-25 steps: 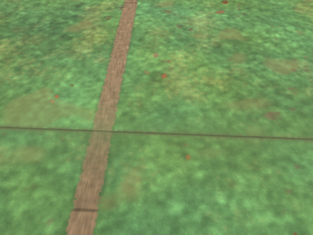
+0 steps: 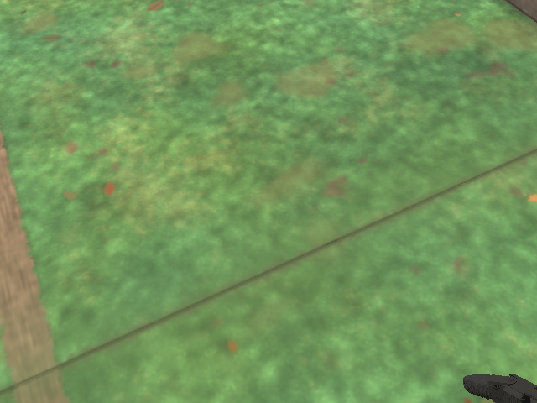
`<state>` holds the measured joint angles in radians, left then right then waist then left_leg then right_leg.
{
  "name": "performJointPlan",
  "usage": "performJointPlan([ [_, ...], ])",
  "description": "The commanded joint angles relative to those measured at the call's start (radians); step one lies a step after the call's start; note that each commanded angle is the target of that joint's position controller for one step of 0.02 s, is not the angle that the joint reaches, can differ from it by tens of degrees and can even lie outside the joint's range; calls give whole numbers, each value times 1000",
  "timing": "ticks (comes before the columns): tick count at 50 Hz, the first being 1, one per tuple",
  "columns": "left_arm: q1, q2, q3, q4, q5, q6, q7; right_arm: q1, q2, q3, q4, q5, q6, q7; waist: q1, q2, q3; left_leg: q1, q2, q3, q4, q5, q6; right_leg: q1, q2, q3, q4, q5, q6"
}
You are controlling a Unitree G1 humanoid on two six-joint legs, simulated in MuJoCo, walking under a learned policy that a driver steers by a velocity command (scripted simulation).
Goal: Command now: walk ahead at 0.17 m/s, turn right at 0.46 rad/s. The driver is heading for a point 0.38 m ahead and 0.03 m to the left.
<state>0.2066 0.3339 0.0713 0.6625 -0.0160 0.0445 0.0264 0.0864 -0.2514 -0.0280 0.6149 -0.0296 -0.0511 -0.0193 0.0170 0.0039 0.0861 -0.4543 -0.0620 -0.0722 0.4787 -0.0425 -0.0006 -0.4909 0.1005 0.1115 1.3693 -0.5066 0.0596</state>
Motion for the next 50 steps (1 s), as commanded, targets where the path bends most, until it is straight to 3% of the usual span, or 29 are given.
performJointPlan([
  [1,61,8,-10,-68,7,-7,2,19,-113,-26,-41,-2,1,7,11,48,-181,223,227,-245,-153,281,204,-45,-70,-27,-194,25,6],
  [3,63,-19,-26,-59,17,-22,2,33,-131,-34,-11,4,5,13,13,79,-244,238,242,-203,-143,475,235,44,-72,-51,-356,36,7],
  [5,45,-2,-30,-47,18,-20,-3,32,-151,-41,6,18,14,16,8,102,-282,232,262,-187,-147,436,249,130,-86,-53,-484,125,-2],
  [9,-1,35,-22,-46,18,-1,-20,43,-165,-39,25,32,36,20,6,131,-217,136,252,-188,-179,-50,220,266,-83,-72,-738,260,-50],
  [11,-15,38,-21,-51,32,-2,-24,91,-128,-23,52,32,37,20,10,120,-176,34,212,-163,-168,-249,140,394,-94,-60,-906,320,-106],
  [12,-11,78,-18,-65,49,-4,-18,129,-100,-12,65,20,31,24,1,41,-184,-28,169,-113,-96,-357,72,461,-207,59,-961,338,-154],
  [13,-52,119,-11,-59,68,-5,-19,163,-68,-7,52,16,22,27,-58,-164,-183,12,63,35,-6,-368,9,322,-326,190,-1011,247,-235],
  [14,-103,49,-29,-71,70,-14,-22,116,-102,-14,59,6,21,21,-37,-151,-144,122,75,31,27,-294,-22,186,-322,202,-1071,128,-248],
  [15,-135,15,-41,-66,68,-25,-24,101,-99,-16,62,3,22,21,-52,-143,-118,179,79,24,4,-213,-27,141,-269,160,-1061,43,-206],
  [17,-117,20,-39,-47,54,-41,-26,112,-101,-18,81,-10,30,13,-45,-131,-95,224,85,20,-24,-138,-35,114,-216,113,-1044,20,-153],
  [19,-85,11,-44,-28,50,-47,-24,129,-102,-17,93,-1,30,13,-52,-98,-65,241,99,7,-45,-137,-20,91,-191,93,-1033,34,-134],
  [20,-65,7,-44,-23,47,-48,-23,130,-116,-21,103,4,28,13,-40,-52,-52,220,99,2,-51,-158,-10,102,-177,78,-1022,55,-129],
  [22,-48,11,-42,-11,41,-53,-20,122,-100,-18,114,5,22,12,-36,-22,-63,218,101,0,-53,-143,-2,136,-165,61,-988,133,-128],
  [27,-23,-2,-39,12,32,-59,-16,115,-89,-16,136,11,20,5,-34,-2,-122,260,105,-1,-29,-59,1,187,-150,35,-943,311,-128],
  [35,17,-8,-31,60,28,-59,-11,93,-89,-17,174,18,36,-8,-30,-6,-131,285,107,-2,-2,11,13,212,-133,10,-923,415,-117],
  [36,20,2,-25,64,29,-58,-6,85,-98,-19,175,23,38,-7,-26,-9,-125,245,105,-10,3,23,19,245,-126,-9,-916,416,-112],
  [37,26,38,-10,63,26,-52,4,55,-128,-28,162,34,42,-8,-13,-12,-108,186,95,-14,27,39,29,272,-124,-20,-900,426,-115],
  [38,46,64,3,66,25,-45,15,34,-142,-35,149,44,45,-8,-1,-21,-104,131,84,-19,56,47,38,297,-138,-19,-893,444,-128],
  [40,88,86,19,70,25,-29,36,20,-129,-38,126,51,53,-4,13,-81,-106,30,56,-5,146,-14,29,338,-227,42,-924,528,-180],
  [41,88,92,25,66,28,-22,44,28,-115,-38,117,49,59,0,9,-129,-111,-18,47,20,216,-110,15,360,-308,95,-947,589,-225],
  [42,53,86,26,50,31,-21,51,40,-103,-40,111,45,64,7,3,-188,-124,-59,51,43,335,-346,4,365,-404,157,-967,666,-283],
  [43,26,74,23,30,36,-24,56,27,-110,-46,100,45,70,14,9,-186,-119,-118,81,42,479,-506,-5,368,-483,201,-986,744,-335],
  [44,39,82,28,22,32,-34,54,12,-113,-50,88,53,76,22,20,-128,-134,-175,131,30,543,-519,-7,397,-518,220,-1050,526,-346],
  [45,35,103,37,21,15,-51,48,-9,-110,-48,74,60,80,30,22,-91,-118,-201,180,17,541,-470,1,396,-516,225,-1116,188,-321],
  [46,11,122,43,19,-5,-68,43,-28,-108,-46,64,61,81,38,20,-105,-85,-220,195,26,515,-426,7,388,-493,215,-1166,-10,-287],
  [47,-4,131,46,19,-12,-81,38,-35,-105,-44,61,60,78,45,20,-118,-63,-220,198,46,487,-402,13,386,-468,178,-1197,-81,-260],
  [50,-37,140,56,13,-3,-103,7,6,-96,-42,74,64,58,64,-1,-101,-54,-62,172,137,337,-382,39,344,-392,-9,-1214,-28,-208],
])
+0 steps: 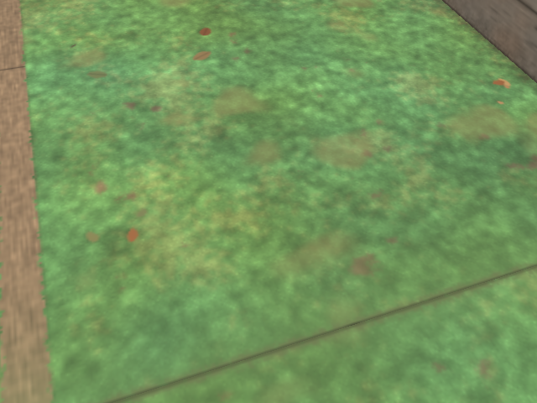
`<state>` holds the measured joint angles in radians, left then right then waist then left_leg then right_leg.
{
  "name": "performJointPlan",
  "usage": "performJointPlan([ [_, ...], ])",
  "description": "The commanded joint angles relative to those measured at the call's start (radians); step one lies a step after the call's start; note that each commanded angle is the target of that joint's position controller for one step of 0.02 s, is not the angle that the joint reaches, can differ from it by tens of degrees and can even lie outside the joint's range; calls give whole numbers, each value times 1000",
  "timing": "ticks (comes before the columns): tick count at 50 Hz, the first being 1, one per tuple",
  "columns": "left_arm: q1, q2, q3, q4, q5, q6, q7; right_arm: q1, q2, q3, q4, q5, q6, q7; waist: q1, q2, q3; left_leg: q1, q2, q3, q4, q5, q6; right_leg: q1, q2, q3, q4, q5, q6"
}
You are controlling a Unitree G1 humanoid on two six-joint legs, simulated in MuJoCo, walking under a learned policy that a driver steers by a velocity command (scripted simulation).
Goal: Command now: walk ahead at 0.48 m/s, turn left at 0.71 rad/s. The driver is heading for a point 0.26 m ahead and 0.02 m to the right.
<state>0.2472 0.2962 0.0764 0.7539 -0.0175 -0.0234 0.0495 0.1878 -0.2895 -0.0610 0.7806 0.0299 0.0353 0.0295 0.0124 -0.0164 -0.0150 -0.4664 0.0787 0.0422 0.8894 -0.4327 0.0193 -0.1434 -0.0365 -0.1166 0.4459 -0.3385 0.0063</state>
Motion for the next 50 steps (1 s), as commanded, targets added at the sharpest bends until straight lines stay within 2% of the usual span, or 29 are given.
performJointPlan([
  [1,-81,179,53,-79,1,-39,-28,-68,-60,-12,-80,8,-33,17,-5,-75,41,14,12,63,-113,22,25,-18,-242,167,-273,-180,-150],
  [3,-103,173,53,-82,-4,-38,-44,37,-57,-19,-41,15,-37,17,-59,-55,33,182,-39,147,-217,90,40,-84,-221,65,-170,-185,-131],
  [4,-97,156,47,-78,-3,-35,-49,121,-73,-33,-4,7,-38,12,-98,-7,23,329,-108,185,-304,97,57,-149,-177,-6,-6,-6,-107],
  [5,-108,113,32,-91,1,-36,-53,284,-148,-69,39,0,-40,4,-170,121,-17,544,-97,55,-386,97,111,-290,-109,-87,374,221,-52],
  [6,-136,-4,-5,-169,40,-53,-57,345,-322,-94,22,-15,-57,-9,-126,457,-35,707,202,-565,-530,212,270,-693,50,-48,806,-236,39],
  [7,-181,48,-4,-190,8,-92,-60,330,-273,-75,-30,-27,-88,3,-147,283,-103,751,319,-808,-674,237,390,-844,69,152,917,-258,27],
  [8,-213,98,6,-188,-26,-109,-69,288,-215,-59,-32,-31,-103,3,-125,174,-36,722,324,-695,-648,344,366,-887,7,172,922,-188,1],
  [9,-204,113,7,-174,-16,-110,-72,223,-176,-46,-45,-22,-102,-4,-87,109,5,640,288,-545,-603,471,312,-850,-39,158,863,-100,-12],
  [10,-182,112,9,-144,10,-102,-70,149,-147,-33,-65,-18,-94,-11,-56,58,29,538,241,-417,-589,587,261,-766,-71,152,785,-27,-10],
  [13,-137,71,7,-119,22,-68,-80,81,-138,-20,-88,-30,-87,-40,-6,86,18,382,129,-190,-619,897,186,-550,-37,97,604,140,11],
  [15,-186,21,-13,-130,21,-64,-79,74,-136,-18,-79,-29,-83,-59,-8,78,25,327,61,-83,-627,955,146,-455,7,60,389,267,15],
  [17,-252,-1,-23,-138,23,-71,-88,131,-136,-18,-55,-23,-75,-76,-48,105,12,353,40,-54,-617,928,113,-397,44,41,204,407,11],
  [20,-266,28,-15,-138,20,-79,-108,165,-141,-22,-29,-21,-70,-80,-56,127,-7,398,80,-96,-591,870,110,-335,54,68,96,472,-14],
  [22,-197,67,2,-115,27,-84,-108,135,-139,-24,-29,-22,-70,-76,-15,134,-33,439,93,-127,-519,910,108,-276,63,85,67,440,-47],
  [24,-46,92,17,-58,44,-89,-96,105,-120,-20,-33,-20,-64,-68,57,100,-97,456,32,-105,-326,974,71,-92,81,62,-26,569,-84],
  [25,1,139,24,-58,60,-90,-85,152,-87,-10,-45,-43,-64,-61,49,2,-199,324,-29,-106,-132,720,33,147,-58,196,58,923,-152],
  [26,28,126,10,-52,76,-82,-77,303,-9,15,-26,-46,-61,-52,-7,-194,-349,88,-137,-143,223,10,-43,405,-325,520,68,1088,-370],
  [27,34,60,-5,-40,48,-71,-78,302,-76,3,5,-28,-51,-40,16,-166,-408,61,-163,-242,340,-254,-61,362,-346,654,-11,889,-418],
  [28,-60,63,-6,-54,18,-63,-78,220,-133,-16,-15,-6,-39,-39,8,-98,-259,-7,-118,-236,381,-218,-65,226,-319,589,-71,586,-380],
  [30,-162,23,-23,-56,23,-42,-68,108,-115,-18,-38,-21,-8,-54,-17,-17,-86,-8,-56,-177,278,-133,-70,-35,-241,463,-164,241,-290],
  [32,-222,32,-19,-45,39,-24,-62,143,-60,-5,-21,-29,18,-66,-61,-93,-27,146,-42,-114,21,-125,-77,-230,-147,339,-218,121,-220],
  [34,-197,51,-11,-27,43,-15,-53,172,-28,8,7,-37,14,-69,-54,-119,-64,241,-49,-83,-132,-72,-70,-237,-131,288,-210,145,-223],
  [36,-202,67,-7,-17,23,-8,-43,206,-36,4,38,-40,8,-63,-77,-87,-102,360,-61,-51,-300,190,-41,-265,-128,260,-189,38,-201],
  [38,-174,19,-25,6,22,-5,-40,163,-53,4,23,-70,6,-60,-67,-40,-60,386,-27,-96,-396,232,5,-330,-80,224,-159,-167,-103],
  [39,-154,19,-25,9,28,-2,-42,110,-110,-5,-3,-71,4,-67,-22,46,8,233,40,-191,-484,36,44,-286,-20,168,-106,-193,-47],
  [40,-158,8,-26,10,34,-3,-41,62,-90,1,2,-62,-7,-68,10,131,38,62,33,-199,-535,-165,62,-139,15,126,-54,-60,-16],
  [42,-142,4,-26,30,37,-6,-34,8,-46,14,4,-60,-37,-65,29,164,52,1,16,-186,-575,-138,23,-26,15,121,20,103,-21],
  [45,-118,26,-20,69,27,-9,-31,53,-50,14,27,-47,-69,-59,10,84,26,108,-4,-155,-511,107,-1,-43,-4,143,27,230,-56],
  [50,-124,22,-20,121,17,-6,-35,111,-50,11,70,-37,-67,-58,-15,32,-34,227,-20,-123,-450,407,10,-17,-10,144,58,423,-56],
])
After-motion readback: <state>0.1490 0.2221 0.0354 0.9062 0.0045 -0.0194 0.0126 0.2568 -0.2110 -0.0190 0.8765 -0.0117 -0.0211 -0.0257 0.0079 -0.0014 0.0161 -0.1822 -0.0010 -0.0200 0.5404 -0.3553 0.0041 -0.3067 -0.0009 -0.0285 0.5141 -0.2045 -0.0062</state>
